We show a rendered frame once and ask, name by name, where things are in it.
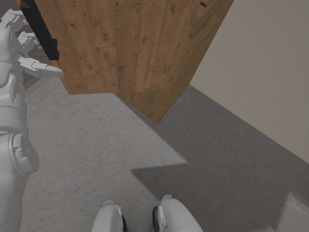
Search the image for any robot right thigh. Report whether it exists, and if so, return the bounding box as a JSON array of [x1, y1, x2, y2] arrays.
[[157, 198, 204, 232]]

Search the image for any cupboard door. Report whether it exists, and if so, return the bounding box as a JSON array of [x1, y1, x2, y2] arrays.
[[15, 0, 197, 95]]

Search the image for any left robot forearm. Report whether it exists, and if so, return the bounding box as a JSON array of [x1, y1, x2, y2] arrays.
[[0, 62, 29, 138]]

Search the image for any robot left hand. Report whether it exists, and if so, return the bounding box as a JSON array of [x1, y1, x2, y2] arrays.
[[0, 9, 65, 79]]

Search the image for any robot left upper arm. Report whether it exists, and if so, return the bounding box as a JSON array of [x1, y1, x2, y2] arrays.
[[0, 133, 40, 232]]

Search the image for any robot right shin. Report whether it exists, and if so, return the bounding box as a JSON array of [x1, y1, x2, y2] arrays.
[[157, 194, 173, 232]]

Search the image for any handle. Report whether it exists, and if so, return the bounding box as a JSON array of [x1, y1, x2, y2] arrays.
[[19, 0, 60, 61]]

